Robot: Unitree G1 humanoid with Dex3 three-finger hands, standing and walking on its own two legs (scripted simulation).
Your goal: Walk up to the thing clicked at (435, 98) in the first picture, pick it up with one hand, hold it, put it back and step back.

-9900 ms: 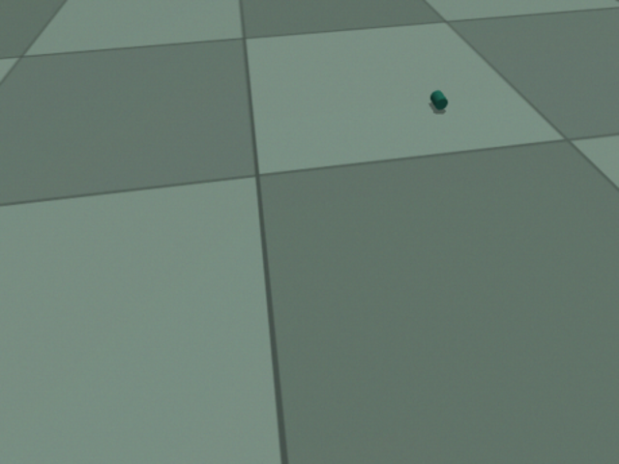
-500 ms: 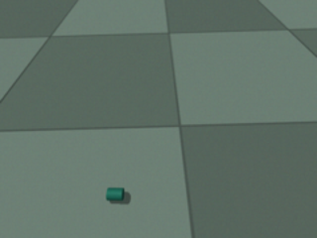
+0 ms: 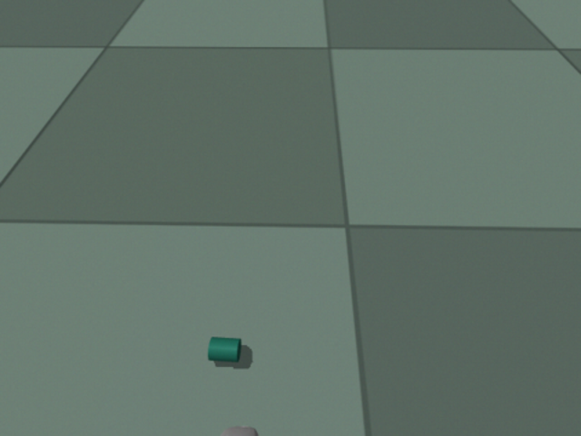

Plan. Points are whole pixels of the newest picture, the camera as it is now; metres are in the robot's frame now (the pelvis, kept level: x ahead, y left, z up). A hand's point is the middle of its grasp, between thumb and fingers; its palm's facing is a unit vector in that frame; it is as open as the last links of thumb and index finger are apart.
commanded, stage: walk up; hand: left
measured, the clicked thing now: (225, 349) +0.46 +0.27 -0.74
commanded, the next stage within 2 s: stand in 1.64 s
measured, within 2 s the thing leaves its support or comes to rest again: neither
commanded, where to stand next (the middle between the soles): +0.09 -0.01 m, yaw -1 degrees
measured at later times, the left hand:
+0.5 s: hand out of the picture +0.13 +0.28 -0.16, palm faces -0.04 -0.92 -0.38, open 7.4 cm
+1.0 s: hand (148, 416) +0.16 +0.25 -0.14, palm faces -0.02 -0.94 -0.33, open 7.4 cm
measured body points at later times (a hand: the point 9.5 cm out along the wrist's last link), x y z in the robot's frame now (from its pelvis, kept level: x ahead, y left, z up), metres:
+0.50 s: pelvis +0.05 +0.01 -0.01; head +0.09 +0.00 +0.43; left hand +0.13 +0.33 -0.13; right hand +0.14 -0.31 -0.14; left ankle +0.06 +0.14 -0.74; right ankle +0.03 -0.11 -0.74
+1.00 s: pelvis +0.04 +0.00 +0.00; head +0.06 +0.00 +0.45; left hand +0.17 +0.30 -0.12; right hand +0.12 -0.31 -0.12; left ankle +0.06 +0.14 -0.74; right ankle +0.03 -0.12 -0.74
